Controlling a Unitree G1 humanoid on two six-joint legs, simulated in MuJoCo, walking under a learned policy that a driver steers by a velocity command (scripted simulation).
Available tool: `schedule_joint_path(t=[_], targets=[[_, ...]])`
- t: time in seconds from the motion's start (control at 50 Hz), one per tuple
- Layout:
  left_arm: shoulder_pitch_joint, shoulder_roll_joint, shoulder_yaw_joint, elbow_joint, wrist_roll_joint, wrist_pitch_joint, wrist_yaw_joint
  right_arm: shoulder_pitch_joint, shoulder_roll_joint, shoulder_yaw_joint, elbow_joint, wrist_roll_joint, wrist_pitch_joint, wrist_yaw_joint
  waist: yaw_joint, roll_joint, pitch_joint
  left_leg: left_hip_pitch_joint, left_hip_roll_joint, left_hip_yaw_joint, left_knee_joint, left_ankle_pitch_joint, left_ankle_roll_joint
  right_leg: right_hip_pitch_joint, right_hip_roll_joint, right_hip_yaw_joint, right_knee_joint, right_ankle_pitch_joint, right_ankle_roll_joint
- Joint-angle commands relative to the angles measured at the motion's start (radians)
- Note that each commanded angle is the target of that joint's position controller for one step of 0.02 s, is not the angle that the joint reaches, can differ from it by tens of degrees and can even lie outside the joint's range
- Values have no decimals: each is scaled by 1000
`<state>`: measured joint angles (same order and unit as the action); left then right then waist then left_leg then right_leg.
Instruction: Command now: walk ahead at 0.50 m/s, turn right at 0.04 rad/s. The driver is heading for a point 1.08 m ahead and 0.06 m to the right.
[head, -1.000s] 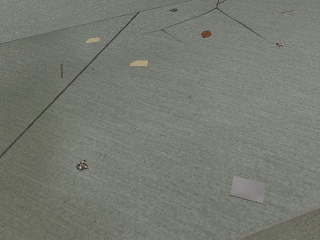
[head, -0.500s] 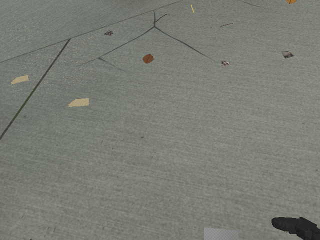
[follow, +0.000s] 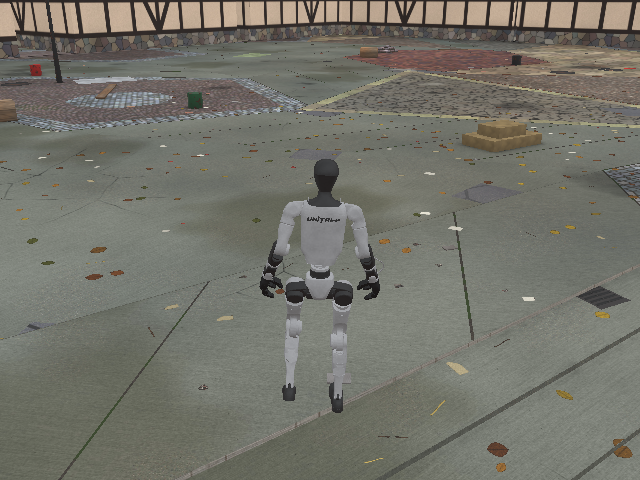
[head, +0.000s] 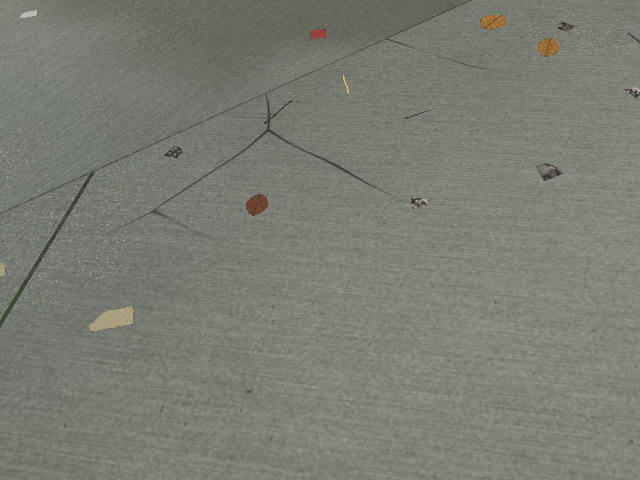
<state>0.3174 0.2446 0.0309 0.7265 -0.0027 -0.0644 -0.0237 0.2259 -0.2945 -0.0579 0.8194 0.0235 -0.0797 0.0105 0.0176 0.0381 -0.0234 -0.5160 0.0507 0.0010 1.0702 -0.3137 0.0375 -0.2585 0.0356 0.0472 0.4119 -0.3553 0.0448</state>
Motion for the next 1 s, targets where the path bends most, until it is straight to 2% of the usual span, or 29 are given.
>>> schedule_joint_path(t=[0.02,0.1,0.18,0.26,0.32,0.34,0.36,0.38,0.4,0.42,0.44,0.46,0.48,0.5,0.52,0.56,0.6,0.68,0.74,0.8,0.84,0.86,0.88,0.9,0.92,0.94,0.96,0.98,1.0], targets=[[51,115,30,-29,2,-28,-3,-83,-36,-9,-98,-5,-2,1,5,-124,-11,-242,41,-44,-21,99,14,225,-259,331,-228,167,-219],[101,122,36,11,0,-37,14,-198,-23,-3,-131,-19,7,7,20,-111,38,-274,22,-47,-213,236,4,237,-251,275,-273,244,-224],[147,126,37,48,0,-37,29,-319,-17,2,-163,-14,13,24,52,-127,82,-215,-4,-23,-346,325,-29,231,-244,214,-301,279,-225],[204,133,44,92,-5,-17,46,-431,-11,9,-200,-7,-6,47,85,-127,142,-189,-19,-2,-504,328,-30,300,-253,167,-281,341,-214],[185,163,56,106,-7,-2,49,-379,-47,-6,-191,-6,-12,49,39,-160,96,12,-56,23,-579,290,-4,302,-254,126,-196,611,-184],[179,172,61,110,-5,2,48,-311,-76,-20,-174,-8,-11,42,1,-173,39,133,-83,45,-586,278,17,305,-242,107,-112,804,-169],[164,168,60,108,0,6,46,-176,-114,-41,-133,-8,-8,29,-72,-161,-49,327,-102,69,-612,303,49,270,-202,70,44,939,-143],[124,160,55,85,13,4,45,20,-146,-54,-80,-13,-2,15,-162,-133,-167,642,-14,-17,-581,319,94,82,-163,63,267,813,-109],[186,71,30,66,41,-6,45,145,-226,-63,-49,-20,1,6,-128,117,-292,954,231,-324,-507,390,184,-213,-34,25,608,49,-71],[275,42,19,79,-14,-27,41,184,-197,-55,-26,-15,-2,16,-114,278,-393,1042,358,-712,-688,154,327,-437,40,92,858,-248,-49],[170,133,41,71,-45,-42,39,110,-127,-42,-33,-9,-1,12,-123,135,-235,893,310,-639,-760,46,293,-512,-33,104,916,-172,-55],[66,156,45,41,-49,-47,37,29,-92,-31,-43,-8,-2,8,-107,70,-113,727,270,-491,-789,79,262,-509,-83,59,884,-70,-59],[20,148,46,35,-29,-46,39,-18,-80,-23,-49,-20,-8,11,-73,-3,-60,593,242,-434,-819,143,244,-464,-120,43,863,-21,-59],[17,136,51,29,-13,-41,39,-49,-66,-18,-47,-31,-15,12,-38,-3,-35,490,218,-378,-846,193,238,-410,-150,50,813,19,-59],[28,115,49,31,-10,-33,36,-61,-53,-13,-42,-38,-20,13,-12,17,-19,420,195,-333,-879,217,231,-358,-166,52,779,36,-60],[18,78,42,27,-7,-16,37,-56,-56,-13,-22,-25,-31,13,6,28,17,344,177,-260,-927,260,233,-343,-180,35,690,49,-51],[-59,74,38,-2,3,-12,38,-29,-87,-20,-4,-19,-35,5,-5,11,53,319,165,-201,-955,321,234,-376,-186,18,577,146,-32],[-223,52,19,-39,-1,-22,19,35,-126,-26,24,-9,-25,-4,-57,-8,81,302,103,-82,-962,357,181,-302,-141,-28,264,415,-34],[-317,68,17,-71,-13,-25,3,116,-145,-27,59,1,-17,-5,-92,-4,96,386,141,-92,-944,330,171,-297,-121,-27,164,471,-43],[-373,97,23,-102,-13,-28,-11,156,-156,-30,86,1,3,-8,-92,2,100,521,193,-108,-875,390,149,-327,-107,-21,105,376,-76],[-320,126,35,-94,-12,-31,-15,151,-173,-34,91,-2,17,-11,-49,28,59,569,196,-100,-778,577,127,-229,-74,-49,79,294,-104],[-210,157,53,-63,-9,-31,-12,136,-171,-32,89,-2,23,-12,15,29,-10,553,162,-66,-643,724,105,-68,-46,-78,53,295,-131],[-39,211,77,-18,-3,-30,-3,133,-142,-18,74,-12,25,-15,87,9,-133,436,112,-28,-427,695,74,199,-89,-39,86,325,-175],[93,310,101,2,16,-25,2,224,-37,18,46,-20,10,-8,89,-177,-307,31,-20,42,-27,359,-3,630,-351,359,89,227,-324],[133,257,89,19,-4,-17,1,231,-31,24,64,-16,-10,-4,98,-282,-392,-135,-98,-62,160,-242,-15,704,-439,661,-59,107,-378],[73,200,66,14,-7,-15,1,145,-134,-5,37,10,-24,2,98,-211,-254,-229,-35,-111,234,-224,3,598,-405,570,-92,38,-330],[-5,179,57,0,-4,-14,4,66,-139,-6,14,21,-31,3,74,-159,-136,-240,14,-80,211,-138,11,451,-367,437,-116,84,-301],[-65,155,50,-2,3,-17,1,29,-125,-7,7,8,-30,-1,45,-103,-51,-216,48,-62,146,-68,7,310,-325,343,-156,161,-287],[-104,128,43,-6,11,-25,-1,39,-116,-12,13,-3,-21,-4,8,-115,-23,-156,80,-72,89,-15,2,217,-293,279,-189,226,-272]])
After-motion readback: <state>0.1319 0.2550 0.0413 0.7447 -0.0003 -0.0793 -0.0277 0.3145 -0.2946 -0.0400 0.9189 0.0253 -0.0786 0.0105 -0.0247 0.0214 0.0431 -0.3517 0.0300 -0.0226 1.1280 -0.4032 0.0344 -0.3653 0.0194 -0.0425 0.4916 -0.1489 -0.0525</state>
